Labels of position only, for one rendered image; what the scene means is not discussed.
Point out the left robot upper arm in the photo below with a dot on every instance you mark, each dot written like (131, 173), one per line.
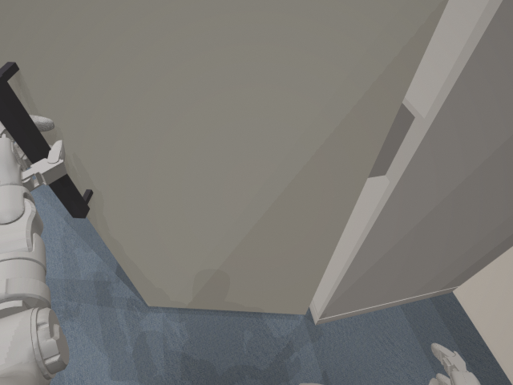
(33, 347)

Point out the right robot hand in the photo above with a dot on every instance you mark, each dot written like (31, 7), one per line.
(454, 366)

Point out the left robot hand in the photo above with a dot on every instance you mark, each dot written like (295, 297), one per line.
(13, 160)

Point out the fridge door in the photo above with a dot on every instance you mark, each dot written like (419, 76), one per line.
(226, 142)

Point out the handle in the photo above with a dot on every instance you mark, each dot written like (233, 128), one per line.
(19, 124)

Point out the robot left forearm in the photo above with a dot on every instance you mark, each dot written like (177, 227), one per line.
(22, 253)

